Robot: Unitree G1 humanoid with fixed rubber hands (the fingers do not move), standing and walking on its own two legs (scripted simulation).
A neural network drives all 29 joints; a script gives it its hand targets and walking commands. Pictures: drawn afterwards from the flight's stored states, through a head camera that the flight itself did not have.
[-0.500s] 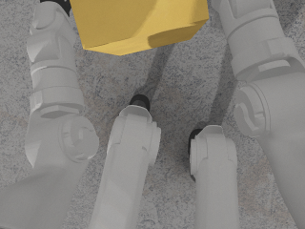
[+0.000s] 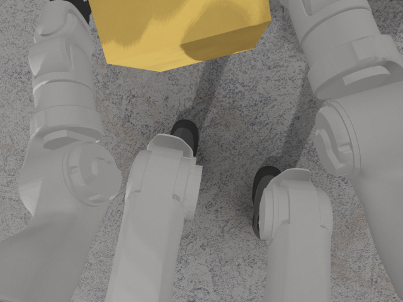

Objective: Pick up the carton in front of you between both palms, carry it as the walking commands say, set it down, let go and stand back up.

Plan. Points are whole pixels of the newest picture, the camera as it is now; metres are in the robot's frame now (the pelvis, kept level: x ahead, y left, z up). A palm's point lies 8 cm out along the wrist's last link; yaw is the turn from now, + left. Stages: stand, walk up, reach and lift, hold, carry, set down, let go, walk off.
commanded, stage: set down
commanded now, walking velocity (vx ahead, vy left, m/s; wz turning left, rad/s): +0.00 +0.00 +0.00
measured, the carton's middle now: out of the picture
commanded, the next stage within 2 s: let go in 1.92 s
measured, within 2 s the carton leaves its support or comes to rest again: rests again in 0.62 s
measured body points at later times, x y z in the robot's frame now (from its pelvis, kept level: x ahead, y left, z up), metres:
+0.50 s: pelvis -0.01 +0.00 -0.02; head +0.38 +0.04 +0.19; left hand +0.47 +0.33 -0.20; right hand +0.60 +0.04 -0.21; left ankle +0.14 +0.15 -0.37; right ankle +0.07 -0.10 -0.37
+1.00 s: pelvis -0.02 +0.02 -0.02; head +0.38 +0.06 +0.18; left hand +0.48 +0.37 -0.19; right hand +0.63 +0.02 -0.19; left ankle +0.14 +0.15 -0.37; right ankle +0.07 -0.09 -0.37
